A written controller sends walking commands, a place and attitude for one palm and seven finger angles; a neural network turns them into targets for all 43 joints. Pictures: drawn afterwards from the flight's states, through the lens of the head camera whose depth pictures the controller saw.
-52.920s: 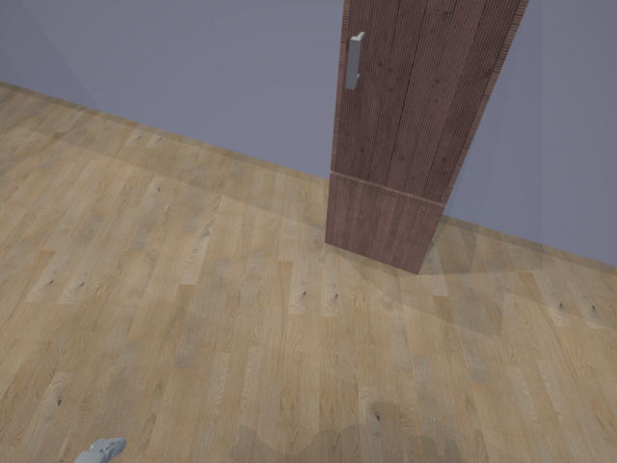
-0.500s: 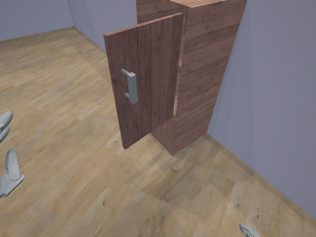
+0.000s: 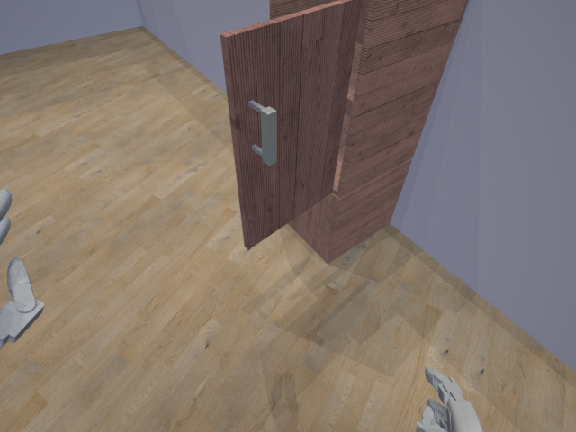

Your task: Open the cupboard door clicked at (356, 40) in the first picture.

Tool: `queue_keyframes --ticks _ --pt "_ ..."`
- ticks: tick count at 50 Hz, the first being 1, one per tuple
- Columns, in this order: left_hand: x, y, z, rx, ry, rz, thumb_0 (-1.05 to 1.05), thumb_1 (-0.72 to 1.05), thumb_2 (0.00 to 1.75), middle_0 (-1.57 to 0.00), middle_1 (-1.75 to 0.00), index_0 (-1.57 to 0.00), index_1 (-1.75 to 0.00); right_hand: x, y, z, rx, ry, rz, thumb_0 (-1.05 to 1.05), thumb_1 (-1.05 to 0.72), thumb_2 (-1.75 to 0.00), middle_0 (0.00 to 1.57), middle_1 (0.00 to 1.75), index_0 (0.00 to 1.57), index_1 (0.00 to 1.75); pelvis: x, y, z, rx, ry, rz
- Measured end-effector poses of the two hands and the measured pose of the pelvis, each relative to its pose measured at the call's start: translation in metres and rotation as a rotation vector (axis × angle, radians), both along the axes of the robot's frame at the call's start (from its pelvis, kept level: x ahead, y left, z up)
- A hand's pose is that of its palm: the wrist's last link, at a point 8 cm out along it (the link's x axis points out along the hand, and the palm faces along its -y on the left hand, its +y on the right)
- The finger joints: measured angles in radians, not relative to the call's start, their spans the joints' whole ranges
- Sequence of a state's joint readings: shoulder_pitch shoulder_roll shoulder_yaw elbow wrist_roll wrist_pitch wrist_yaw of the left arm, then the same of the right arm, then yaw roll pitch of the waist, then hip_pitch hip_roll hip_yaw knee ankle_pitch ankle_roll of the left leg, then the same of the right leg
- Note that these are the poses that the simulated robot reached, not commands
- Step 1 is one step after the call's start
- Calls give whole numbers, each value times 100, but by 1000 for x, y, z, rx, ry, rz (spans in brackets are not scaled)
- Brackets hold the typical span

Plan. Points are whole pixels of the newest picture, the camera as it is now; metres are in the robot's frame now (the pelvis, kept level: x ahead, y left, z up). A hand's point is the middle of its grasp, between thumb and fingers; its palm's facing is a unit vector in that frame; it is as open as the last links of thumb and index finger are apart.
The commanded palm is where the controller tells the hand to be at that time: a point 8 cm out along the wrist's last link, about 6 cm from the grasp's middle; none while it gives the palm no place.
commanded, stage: stop stepping back and stand still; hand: left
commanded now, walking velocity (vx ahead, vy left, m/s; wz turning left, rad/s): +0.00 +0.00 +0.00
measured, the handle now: (262, 132) +0.67 +0.10 +0.06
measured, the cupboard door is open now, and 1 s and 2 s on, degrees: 96 96 96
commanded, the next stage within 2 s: let the arm hang, fingers relaxed in 0.24 s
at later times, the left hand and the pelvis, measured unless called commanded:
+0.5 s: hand (103, 412) +0.16 +0.26 -0.05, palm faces +0.09 -0.88 -0.46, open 7.4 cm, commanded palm none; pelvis -0.03 +0.01 -0.01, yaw +2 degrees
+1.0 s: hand out of the picture -0.03 +0.23 -0.16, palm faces +0.06 -0.94 -0.34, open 7.3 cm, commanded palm none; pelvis -0.03 -0.01 +0.00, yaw +3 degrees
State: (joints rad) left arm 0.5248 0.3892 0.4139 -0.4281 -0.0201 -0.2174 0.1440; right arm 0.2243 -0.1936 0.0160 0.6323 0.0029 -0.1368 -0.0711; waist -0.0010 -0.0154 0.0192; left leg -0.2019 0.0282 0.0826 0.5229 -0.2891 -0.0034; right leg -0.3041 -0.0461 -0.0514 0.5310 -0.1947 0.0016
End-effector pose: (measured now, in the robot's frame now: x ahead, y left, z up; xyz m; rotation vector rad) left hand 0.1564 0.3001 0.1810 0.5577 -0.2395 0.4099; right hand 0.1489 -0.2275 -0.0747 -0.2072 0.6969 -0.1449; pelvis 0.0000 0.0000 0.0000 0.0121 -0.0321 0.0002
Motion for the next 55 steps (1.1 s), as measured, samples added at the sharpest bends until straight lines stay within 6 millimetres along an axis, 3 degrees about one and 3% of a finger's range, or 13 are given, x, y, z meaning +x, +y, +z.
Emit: queue_keyframes --ticks 8,17,18,19,21,24,28,32,38,43,48,55 --pt "-5 4 -5 -9 36 -3 2 88 90 -21 -30 -21 -30 -11 14 -3 17 33 15 1 -90 -90 21 30 20 30 -6 6 2 0 -6 2" --pt "-12 0 3 15 30 -23 2 88 90 -21 -30 -21 -30 -16 5 0 3 22 -2 1 -90 -90 21 30 20 30 -14 6 4 -6 -4 -2" --pt "-10 1 -4 22 57 -31 2 88 90 -21 -30 -21 -30 -16 2 -3 8 22 13 1 -91 -90 20 30 20 30 -15 7 3 -10 6 10" --pt "-5 5 -21 9 129 -33 1 89 90 -21 -30 -21 -30 -16 -1 -10 14 43 34 1 -90 -90 20 30 20 30 -17 8 1 -11 15 22" --pt "3 12 -74 -74 354 -3 1 89 90 -20 -30 -21 -30 -19 -9 -26 21 108 52 0 -90 -90 20 30 20 30 -21 10 -3 -8 25 32" --pt "-10 6 -165 -222 730 63 1 90 90 -20 -30 -20 -30 -31 -21 -46 26 192 34 0 -91 -90 20 30 20 30 -25 10 -7 2 29 37" --pt "-63 -32 -259 -391 1118 78 1 90 90 -20 -29 -20 -30 -66 -33 -58 15 319 -2 0 -91 -90 20 30 20 30 -29 4 -10 10 15 35" --pt "-122 -75 -313 -554 1363 74 2 90 90 -20 -30 -20 -30 -116 -40 -59 -21 494 -31 0 -91 -90 20 30 20 30 -32 -2 -8 5 4 43" --pt "-178 -66 -323 -619 1479 219 0 97 90 -21 -30 -21 -30 -176 -39 -58 -25 717 -52 0 -91 -90 20 30 20 30 -32 -9 -3 -9 10 60" --pt "-204 -48 -312 -596 1531 315 1 94 90 -21 -30 -21 -30 -190 -34 -64 7 763 -66 0 -91 -90 20 30 20 30 -30 -10 0 -10 6 62" --pt "-201 -31 -303 -561 1520 361 1 92 90 -20 -30 -20 -30 -183 -29 -69 32 740 -66 0 -91 -90 20 30 20 30 -29 -8 2 -10 1 60" --pt "-163 -22 -296 -535 1435 329 1 91 90 -20 -30 -20 -30 -161 -25 -70 38 684 -52 0 -91 -90 20 30 20 30 -27 -5 4 -5 -5 57"
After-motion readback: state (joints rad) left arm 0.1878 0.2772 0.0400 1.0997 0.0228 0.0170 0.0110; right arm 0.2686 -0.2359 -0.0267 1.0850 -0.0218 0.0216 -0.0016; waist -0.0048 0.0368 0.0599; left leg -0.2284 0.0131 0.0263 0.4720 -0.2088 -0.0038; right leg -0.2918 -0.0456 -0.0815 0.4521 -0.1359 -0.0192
